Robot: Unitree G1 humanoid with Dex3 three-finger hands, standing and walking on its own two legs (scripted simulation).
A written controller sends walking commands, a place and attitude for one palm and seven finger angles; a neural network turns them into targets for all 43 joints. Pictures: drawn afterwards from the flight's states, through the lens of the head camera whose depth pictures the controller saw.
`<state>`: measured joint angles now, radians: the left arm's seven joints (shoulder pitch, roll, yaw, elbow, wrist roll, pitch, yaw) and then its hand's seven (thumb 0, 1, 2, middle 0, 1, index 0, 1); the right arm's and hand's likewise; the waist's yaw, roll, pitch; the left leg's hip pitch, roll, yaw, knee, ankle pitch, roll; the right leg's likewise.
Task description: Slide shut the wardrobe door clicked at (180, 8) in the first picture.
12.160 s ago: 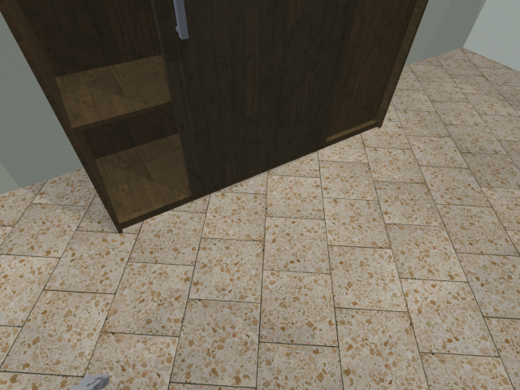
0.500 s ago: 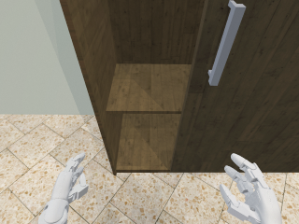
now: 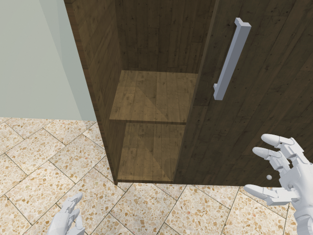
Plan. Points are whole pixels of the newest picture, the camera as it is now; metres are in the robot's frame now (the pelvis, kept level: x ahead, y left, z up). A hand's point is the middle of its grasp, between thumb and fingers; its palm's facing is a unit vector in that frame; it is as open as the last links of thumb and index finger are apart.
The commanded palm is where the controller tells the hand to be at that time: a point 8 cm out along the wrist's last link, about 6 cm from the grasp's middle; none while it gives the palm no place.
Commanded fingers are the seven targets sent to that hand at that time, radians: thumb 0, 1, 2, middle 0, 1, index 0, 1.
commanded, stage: raise the hand with hooked fingers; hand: right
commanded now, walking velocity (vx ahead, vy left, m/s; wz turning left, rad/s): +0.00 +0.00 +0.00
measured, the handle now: (227, 62) +0.54 -0.16 +0.20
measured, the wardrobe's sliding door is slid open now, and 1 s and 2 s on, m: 0.36 0.36 0.36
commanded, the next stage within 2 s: move the hooked fingers beside the handle in 1.10 s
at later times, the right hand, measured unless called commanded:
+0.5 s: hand out of the picture +0.26 -0.27 +0.20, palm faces +0.05 +0.99 -0.13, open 14.0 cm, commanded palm +0.23 -0.32 +0.21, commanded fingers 0.00 0.50 -0.30 0.30 1.20 0.30 1.20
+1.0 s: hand out of the picture +0.28 -0.27 +0.22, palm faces +0.05 +0.99 -0.12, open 14.0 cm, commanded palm +0.25 -0.31 +0.22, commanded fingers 0.00 0.50 -0.30 0.30 1.20 0.30 1.20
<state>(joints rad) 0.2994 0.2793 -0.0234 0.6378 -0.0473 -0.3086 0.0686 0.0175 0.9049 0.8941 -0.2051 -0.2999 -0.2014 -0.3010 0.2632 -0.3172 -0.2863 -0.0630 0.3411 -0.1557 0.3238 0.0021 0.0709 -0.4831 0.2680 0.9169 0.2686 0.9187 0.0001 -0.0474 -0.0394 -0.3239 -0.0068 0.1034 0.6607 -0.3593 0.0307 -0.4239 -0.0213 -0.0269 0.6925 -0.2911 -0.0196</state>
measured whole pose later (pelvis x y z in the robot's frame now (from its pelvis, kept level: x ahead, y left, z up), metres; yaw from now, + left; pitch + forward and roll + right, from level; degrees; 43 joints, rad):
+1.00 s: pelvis +0.01 +0.01 +0.02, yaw -1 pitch -3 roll +0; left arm 0.22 0.29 -0.07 0.62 -0.08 -0.23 0.09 0.02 0.91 0.89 -0.20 -0.30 -0.20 -0.30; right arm -0.12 -0.50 -0.49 0.08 0.35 0.17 0.47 -0.01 0.51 -0.30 0.30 1.20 0.30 1.20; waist -0.03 -0.07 -0.01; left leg -0.12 -0.01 0.11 0.46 -0.28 0.04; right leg -0.22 -0.01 -0.02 0.49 -0.21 -0.01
